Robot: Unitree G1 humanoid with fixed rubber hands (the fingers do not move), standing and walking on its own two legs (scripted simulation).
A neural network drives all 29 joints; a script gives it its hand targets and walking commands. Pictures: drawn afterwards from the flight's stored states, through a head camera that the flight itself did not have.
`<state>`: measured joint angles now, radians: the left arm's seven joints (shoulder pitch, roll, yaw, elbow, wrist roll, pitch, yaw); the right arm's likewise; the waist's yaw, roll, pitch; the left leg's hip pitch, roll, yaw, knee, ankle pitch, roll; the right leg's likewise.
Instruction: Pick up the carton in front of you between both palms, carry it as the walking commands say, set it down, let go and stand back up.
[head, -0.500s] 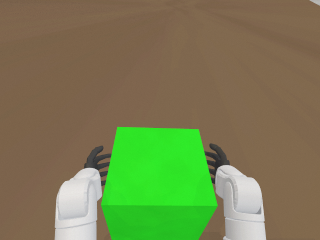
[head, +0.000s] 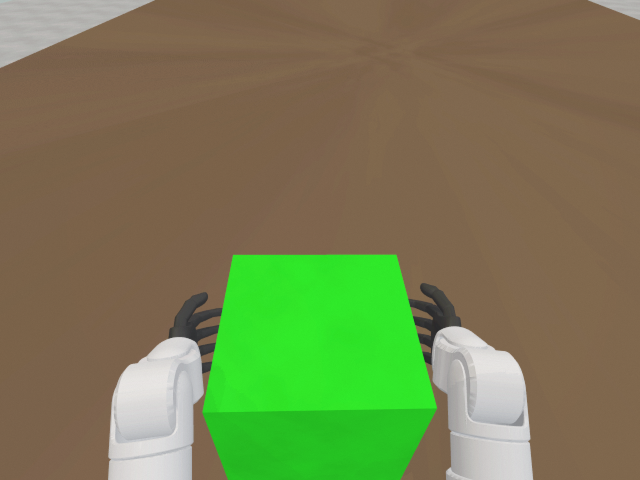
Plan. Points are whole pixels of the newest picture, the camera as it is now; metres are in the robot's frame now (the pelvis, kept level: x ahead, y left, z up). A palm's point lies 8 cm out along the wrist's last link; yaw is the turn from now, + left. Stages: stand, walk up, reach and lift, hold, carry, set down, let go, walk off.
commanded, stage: carry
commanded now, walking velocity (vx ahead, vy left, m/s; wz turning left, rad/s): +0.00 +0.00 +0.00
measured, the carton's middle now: (315, 377) +0.27 +0.00 +0.01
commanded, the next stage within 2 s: hold in 1.54 s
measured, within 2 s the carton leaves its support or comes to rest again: neither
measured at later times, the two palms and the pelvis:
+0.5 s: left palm (175, 379) +0.24 +0.16 +0.08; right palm (441, 365) +0.24 -0.14 +0.08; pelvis -0.02 +0.01 +0.00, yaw +0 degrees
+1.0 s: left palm (179, 399) +0.24 +0.16 +0.04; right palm (430, 386) +0.24 -0.14 +0.04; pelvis -0.05 +0.01 +0.00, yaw +0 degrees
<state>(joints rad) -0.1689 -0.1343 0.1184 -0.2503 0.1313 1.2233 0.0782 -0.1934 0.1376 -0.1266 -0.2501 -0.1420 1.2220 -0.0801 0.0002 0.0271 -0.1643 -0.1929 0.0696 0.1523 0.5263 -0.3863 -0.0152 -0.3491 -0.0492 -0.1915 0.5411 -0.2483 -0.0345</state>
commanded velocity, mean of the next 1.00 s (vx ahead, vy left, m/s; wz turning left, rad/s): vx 0.00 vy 0.00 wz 0.00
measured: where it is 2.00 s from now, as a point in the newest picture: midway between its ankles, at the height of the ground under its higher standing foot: outside the picture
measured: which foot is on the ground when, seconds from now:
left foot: down 0.00-1.00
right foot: down 0.00-1.00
